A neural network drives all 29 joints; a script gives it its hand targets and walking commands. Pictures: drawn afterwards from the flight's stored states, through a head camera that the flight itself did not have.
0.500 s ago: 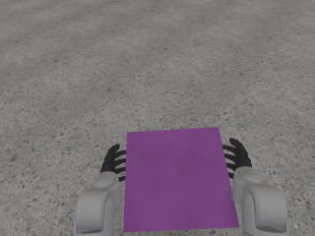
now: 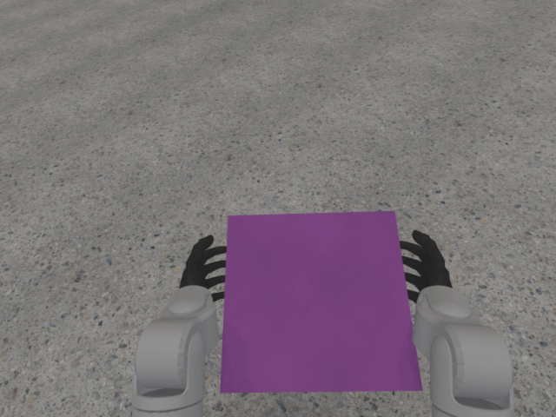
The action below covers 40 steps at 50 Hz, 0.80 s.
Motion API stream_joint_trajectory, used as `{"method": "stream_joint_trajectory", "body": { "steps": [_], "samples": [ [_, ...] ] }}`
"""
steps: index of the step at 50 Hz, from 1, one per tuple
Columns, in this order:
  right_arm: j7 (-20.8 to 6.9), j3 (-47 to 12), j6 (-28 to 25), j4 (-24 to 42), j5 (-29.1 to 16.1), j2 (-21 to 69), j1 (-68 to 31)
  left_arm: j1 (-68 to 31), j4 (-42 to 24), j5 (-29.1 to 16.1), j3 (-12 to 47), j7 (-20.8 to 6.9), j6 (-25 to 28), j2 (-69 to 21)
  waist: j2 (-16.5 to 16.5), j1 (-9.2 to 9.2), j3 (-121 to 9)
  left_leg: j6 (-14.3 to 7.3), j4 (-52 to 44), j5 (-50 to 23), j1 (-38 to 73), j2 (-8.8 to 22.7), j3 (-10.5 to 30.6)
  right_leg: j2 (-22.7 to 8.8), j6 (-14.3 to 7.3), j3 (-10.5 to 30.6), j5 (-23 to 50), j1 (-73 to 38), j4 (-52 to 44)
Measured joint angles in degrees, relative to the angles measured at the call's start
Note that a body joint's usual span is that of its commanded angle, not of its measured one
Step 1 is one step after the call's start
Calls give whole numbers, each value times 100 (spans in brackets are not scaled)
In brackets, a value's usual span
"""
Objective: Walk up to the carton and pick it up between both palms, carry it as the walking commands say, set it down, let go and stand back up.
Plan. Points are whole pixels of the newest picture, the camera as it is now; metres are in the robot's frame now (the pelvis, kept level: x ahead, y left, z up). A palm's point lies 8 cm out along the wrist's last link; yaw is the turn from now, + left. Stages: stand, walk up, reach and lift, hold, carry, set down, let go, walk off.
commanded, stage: carry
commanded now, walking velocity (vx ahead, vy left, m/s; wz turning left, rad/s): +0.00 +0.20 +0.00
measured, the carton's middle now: (309, 306) +0.29 +0.00 +0.01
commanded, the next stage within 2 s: none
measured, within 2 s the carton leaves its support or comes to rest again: neither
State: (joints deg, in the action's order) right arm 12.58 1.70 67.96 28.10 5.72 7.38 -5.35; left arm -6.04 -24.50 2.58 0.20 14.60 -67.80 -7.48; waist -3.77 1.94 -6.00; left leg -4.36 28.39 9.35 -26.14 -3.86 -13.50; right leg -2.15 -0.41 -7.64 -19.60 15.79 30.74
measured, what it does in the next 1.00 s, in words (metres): steps to the left: left foot, then right foot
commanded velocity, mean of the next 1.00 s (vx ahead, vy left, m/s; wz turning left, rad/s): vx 0.00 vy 0.08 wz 0.00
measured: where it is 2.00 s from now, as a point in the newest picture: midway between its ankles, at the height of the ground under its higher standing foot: outside the picture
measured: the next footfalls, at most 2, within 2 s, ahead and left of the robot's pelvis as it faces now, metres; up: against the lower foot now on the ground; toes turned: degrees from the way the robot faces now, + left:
left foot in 0.26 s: +0.08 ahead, +0.27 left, +0.00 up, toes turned +8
right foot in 0.62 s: -0.05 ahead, +0.13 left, +0.00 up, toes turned -7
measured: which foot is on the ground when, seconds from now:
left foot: up 0.00-0.24, down 0.26-0.64, up 0.66-0.82, down 0.84-1.00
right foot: down 0.00-0.28, up 0.30-0.60, down 0.62-1.00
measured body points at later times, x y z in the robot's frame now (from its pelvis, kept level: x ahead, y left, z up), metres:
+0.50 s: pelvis -0.04 +0.19 +0.00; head +0.03 +0.20 +0.45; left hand +0.23 +0.37 +0.06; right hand +0.28 +0.08 +0.07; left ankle +0.04 +0.27 -0.73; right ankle -0.11 +0.09 -0.67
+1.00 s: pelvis -0.07 +0.33 +0.00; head -0.05 +0.34 +0.45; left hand +0.20 +0.49 +0.06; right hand +0.23 +0.20 +0.09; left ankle +0.00 +0.42 -0.73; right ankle -0.10 +0.16 -0.72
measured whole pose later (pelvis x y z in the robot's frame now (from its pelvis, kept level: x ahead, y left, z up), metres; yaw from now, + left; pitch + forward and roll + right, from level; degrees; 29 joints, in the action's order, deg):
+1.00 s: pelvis -0.07 +0.33 +0.00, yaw -1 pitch +3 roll -2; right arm 11.9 2.4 68.7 17.2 5.3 8.3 -12.8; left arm -7.5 -22.0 5.7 -1.3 17.7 -73.7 -7.5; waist 0.0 1.2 -2.3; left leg -2.6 33.7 11.3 -25.6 3.6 -7.3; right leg -5.3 3.1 -4.7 -21.7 16.2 33.3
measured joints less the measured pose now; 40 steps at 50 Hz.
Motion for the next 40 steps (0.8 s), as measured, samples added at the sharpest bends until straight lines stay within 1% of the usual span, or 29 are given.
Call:
{"method": "stream_joint_trajectory", "body": {
  "steps": [1, 2, 3, 4, 5, 7, 9, 11, 13, 14, 15, 16, 17, 18, 20, 23, 24, 26, 28, 30, 31, 32, 33, 34, 35, 36, 37, 39, 40],
  "samples": [
    [21, -16, 48, -52, 22, -1, 69, 51, 149, 13, 30, -16, -9, 5, -1, -35, -53, 318, 533, 477, -113, -3, 93, -75, 34, 9, 74, -47, 7],
    [41, -54, 112, -137, 42, -1, 138, 132, 278, 45, 56, -29, -32, 11, 66, -69, -111, 500, 1293, 878, -289, 1, 237, -176, 76, 38, 56, -99, 11],
    [53, -99, 183, -252, 63, -4, 183, 237, 388, 88, 68, -54, -65, 14, 155, -102, -161, 574, 2015, 1090, -445, 38, 390, -283, 126, 85, 34, -168, -24],
    [62, -142, 257, -383, 82, -5, 192, 349, 483, 132, 68, -81, -99, 14, 230, -138, -192, 586, 2558, 1096, -545, 129, 549, -375, 195, 132, 42, -253, -104],
    [69, -189, 317, -501, 101, -7, 186, 451, 554, 167, 76, -74, -144, 10, 303, -175, -204, 591, 2827, 1028, -575, 255, 698, -463, 277, 179, 76, -330, -191],
    [66, -222, 427, -577, 115, -8, 111, 540, 574, 187, 106, -1, -244, 8, 422, -267, -104, 570, 2681, 953, -497, 549, 949, -644, 435, 219, 135, -414, -252],
    [37, -134, 463, -500, 76, -1, -52, 433, 439, 173, 133, 79, -321, 14, 490, -361, 127, 578, 2146, 1079, -387, 787, 1120, -831, 603, 194, 125, -368, -130],
    [7, -34, 400, -410, 14, 20, -293, 218, 212, 178, 96, 153, -365, 14, 547, -402, 392, 627, 1598, 1162, -254, 912, 1125, -1034, 777, 233, 81, -197, 87],
    [-14, 44, 277, -350, -44, 54, -535, -8, -21, 205, 28, 235, -389, 4, 549, -408, 577, 646, 903, 1066, 14, 944, 1004, -1205, 922, 343, 30, 56, 344],
    [-25, 79, 186, -346, -61, 74, -644, -135, -100, 228, -21, 250, -379, -2, 564, -407, 662, 664, 727, 508, -6, 868, 953, -1304, 920, 409, -17, 200, 510],
    [-31, 96, 62, -408, -77, 96, -735, -248, -135, 255, -96, 249, -354, -8, 590, -369, 749, 640, 869, 232, -154, 809, 913, -1314, 840, 500, -240, 376, 789],
    [-23, 98, -41, -495, -96, 109, -799, -323, -135, 276, -170, 241, -334, -18, 553, -299, 812, 566, 1019, 223, -290, 819, 897, -1162, 765, 564, -743, 578, 1204],
    [-14, 98, -103, -577, -104, 117, -842, -370, -110, 294, -225, 230, -323, -29, 491, -206, 873, 476, 1055, 277, -357, 856, 890, -938, 709, 569, -1184, 764, 1676],
    [-12, 97, -128, -638, -99, 121, -858, -382, -78, 295, -252, 227, -322, -33, 433, -111, 914, 387, 985, 308, -369, 880, 884, -711, 652, 526, -1444, 907, 2078],
    [-22, 96, -106, -670, -80, 107, -794, -318, -11, 254, -209, 254, -320, -26, 358, 54, 898, 261, 718, 206, -362, 842, 868, -350, 505, 351, -1547, 1064, 2518],
    [-80, 132, -48, -598, -53, 86, -689, -172, -12, 37, -93, 457, -290, -10, 330, 259, 785, 90, 356, -22, -322, 652, 722, -46, 333, 157, -1406, 1175, 2781],
    [-109, 144, -62, -552, -51, 84, -670, -144, -68, -45, -68, 541, -275, -6, 318, 300, 757, 27, 284, -62, -308, 588, 648, 18, 309, 120, -1329, 1180, 2764],
    [-168, 166, -160, -406, -61, 74, -610, -138, -244, -216, -30, 716, -241, -6, 265, 312, 709, -94, 179, -118, -284, 458, 512, 117, 241, 82, -1205, 1094, 2466],
    [-200, 175, -293, -279, -59, 63, -529, -219, -322, -291, -12, 786, -204, -14, 183, 265, 626, -205, 133, -150, -264, 335, 400, 185, 170, 87, -1107, 848, 1780],
    [-143, 140, -367, -197, -33, 47, -425, -321, -213, -275, -26, 712, -156, -26, 128, 210, 475, -297, 171, -131, -241, 216, 276, 194, 93, 111, -702, 414, 717],
    [-82, 103, -357, -187, -12, 39, -390, -335, -85, -240, -44, 621, -103, -31, 80, 180, 382, -324, 242, -88, -232, 184, 207, 163, 22, 144, -217, 268, 368],
    [-27, 80, -328, -205, 19, 30, -335, -313, 93, -185, -53, 467, -30, -30, -28, 115, 317, -168, 343, -11, -189, 207, 208, 167, -34, 146, -52, 188, 347],
    [17, 63, -256, -225, 47, 22, -250, -271, 267, -123, -60, 283, -2, -24, -61, 34, 246, 56, 579, 328, -157, 212, 234, 137, -57, 144, -66, 84, 356],
    [45, 41, -163, -265, 76, 13, -148, -202, 438, -73, -52, 131, -4, -15, -25, -50, 144, 208, 960, 710, -177, 213, 284, 73, -51, 141, -120, -27, 323],
    [57, 16, -65, -330, 108, 6, -52, -112, 594, -20, -28, 18, -26, -7, 59, -125, 26, 295, 1369, 986, -214, 220, 363, -9, -25, 148, -157, -134, 258],
    [57, -3, 36, -415, 138, 1, 17, -19, 727, 34, 5, -53, -66, 0, 156, -180, -84, 338, 1693, 1087, -227, 265, 444, -85, 13, 167, -166, -232, 179],
    [50, -23, 128, -516, 156, -2, 51, 70, 820, 91, 33, -93, -118, 5, 260, -219, -172, 377, 1823, 1129, -183, 351, 506, -152, 59, 204, -154, -307, 115],
    [33, -39, 283, -660, 156, -2, 20, 192, 854, 186, 75, -106, -244, 11, 444, -300, -232, 438, 1678, 1230, 5, 554, 642, -263, 156, 263, -140, -377, 101],
    [14, -22, 333, -698, 147, 0, -39, 211, 806, 219, 98, -80, -309, 11, 510, -343, -216, 456, 1457, 1210, 116, 647, 699, -312, 210, 274, -160, -357, 168]
  ]
}}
